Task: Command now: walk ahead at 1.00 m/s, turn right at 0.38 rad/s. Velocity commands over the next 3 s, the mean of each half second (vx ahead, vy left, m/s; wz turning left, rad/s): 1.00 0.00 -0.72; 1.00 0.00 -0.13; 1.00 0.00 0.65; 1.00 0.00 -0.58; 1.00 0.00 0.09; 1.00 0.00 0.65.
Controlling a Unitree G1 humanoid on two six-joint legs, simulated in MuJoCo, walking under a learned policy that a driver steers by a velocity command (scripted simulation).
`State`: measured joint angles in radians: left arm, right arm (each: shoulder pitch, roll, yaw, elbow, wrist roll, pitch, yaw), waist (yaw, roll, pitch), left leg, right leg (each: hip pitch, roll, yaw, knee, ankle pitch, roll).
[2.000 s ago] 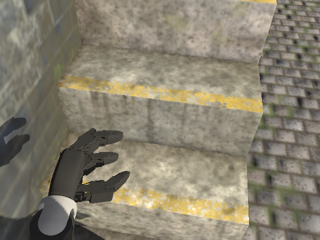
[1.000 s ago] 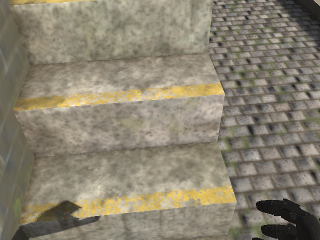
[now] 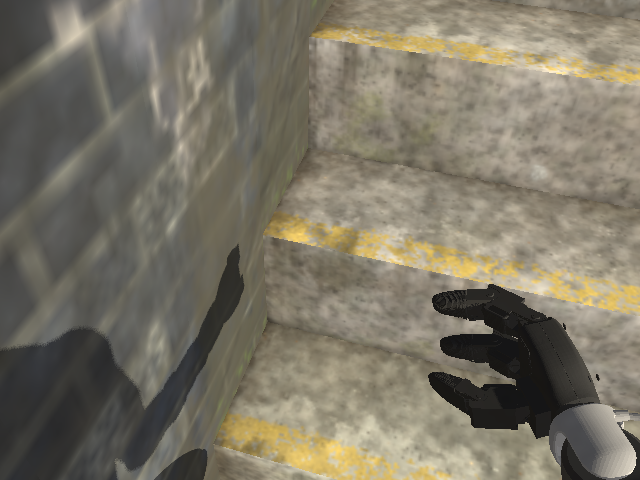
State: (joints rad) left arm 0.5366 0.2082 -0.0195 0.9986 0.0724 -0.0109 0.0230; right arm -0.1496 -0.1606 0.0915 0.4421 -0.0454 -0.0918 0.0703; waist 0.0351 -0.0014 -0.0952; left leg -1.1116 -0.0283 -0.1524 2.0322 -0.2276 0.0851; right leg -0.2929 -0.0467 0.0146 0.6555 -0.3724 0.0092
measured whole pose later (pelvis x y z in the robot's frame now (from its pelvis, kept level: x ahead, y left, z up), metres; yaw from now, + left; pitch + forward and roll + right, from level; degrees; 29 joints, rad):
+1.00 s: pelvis +0.25 -0.07 +0.23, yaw -15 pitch +0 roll +1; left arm 0.07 0.18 -0.05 0.55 0.06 -0.09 -0.01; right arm 0.29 -0.21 0.03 0.71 0.03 -0.03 0.00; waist -0.05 -0.01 -0.09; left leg -0.55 0.05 0.00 1.27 -0.30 0.06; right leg -0.15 0.04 0.05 0.45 -0.30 -0.05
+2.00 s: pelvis +0.45 -0.10 +0.38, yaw -23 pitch -1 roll +2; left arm 0.12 0.22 0.02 0.50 -0.09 0.01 -0.02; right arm 0.38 -0.28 -0.07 0.79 -0.03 -0.01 -0.04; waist -0.03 -0.09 0.00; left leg -0.34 0.11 0.19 0.91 -0.53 -0.02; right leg -0.83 0.06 0.15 2.07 -0.33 0.10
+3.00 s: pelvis +0.66 -0.16 +0.63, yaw -1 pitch +3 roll -5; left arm 0.03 0.09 -0.09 0.54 -0.01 -0.06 0.02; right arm 0.42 -0.17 0.02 0.77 -0.03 -0.03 -0.06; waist -0.08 -0.01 -0.03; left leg -0.28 -0.11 -0.18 0.57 -0.32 0.12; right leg -1.26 0.02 -0.02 2.09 -0.34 0.08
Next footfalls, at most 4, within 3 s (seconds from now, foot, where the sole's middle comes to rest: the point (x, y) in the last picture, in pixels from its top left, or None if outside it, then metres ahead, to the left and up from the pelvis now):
0.12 left None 0.08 0.17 -0.75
0.40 right None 0.22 -0.15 -0.55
1.08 left None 0.30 0.09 -0.55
1.40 right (516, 454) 0.46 -0.24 -0.35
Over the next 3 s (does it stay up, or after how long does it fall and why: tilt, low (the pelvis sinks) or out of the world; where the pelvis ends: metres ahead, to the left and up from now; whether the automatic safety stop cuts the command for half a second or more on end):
stays up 0.66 -0.16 0.63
